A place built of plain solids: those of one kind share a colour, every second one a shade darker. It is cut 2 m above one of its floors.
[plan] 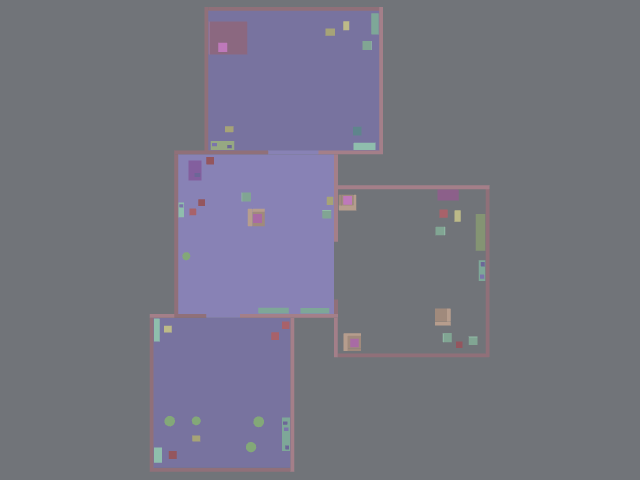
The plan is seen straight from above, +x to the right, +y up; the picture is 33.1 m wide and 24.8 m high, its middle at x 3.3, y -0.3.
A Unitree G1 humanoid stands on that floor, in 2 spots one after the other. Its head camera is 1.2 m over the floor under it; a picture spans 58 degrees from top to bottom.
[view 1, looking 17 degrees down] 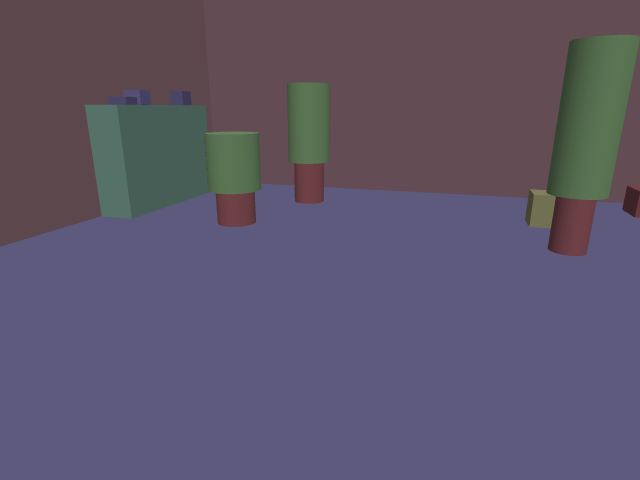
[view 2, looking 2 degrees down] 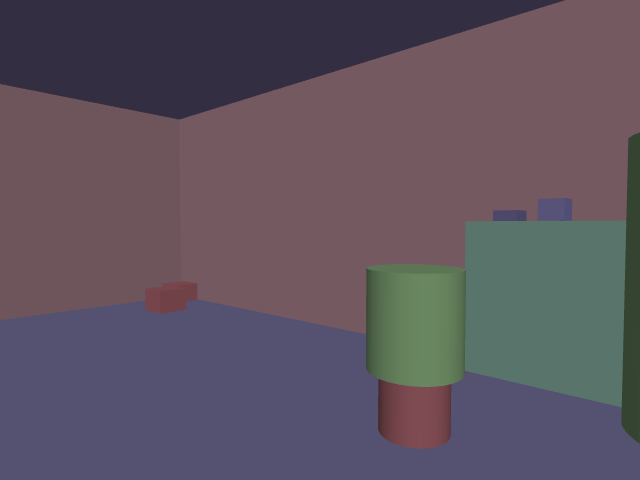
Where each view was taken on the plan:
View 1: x -2.08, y -5.57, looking -73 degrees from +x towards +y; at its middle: floor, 4.10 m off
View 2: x -2.08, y -10.95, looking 42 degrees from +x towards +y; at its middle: wall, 5.18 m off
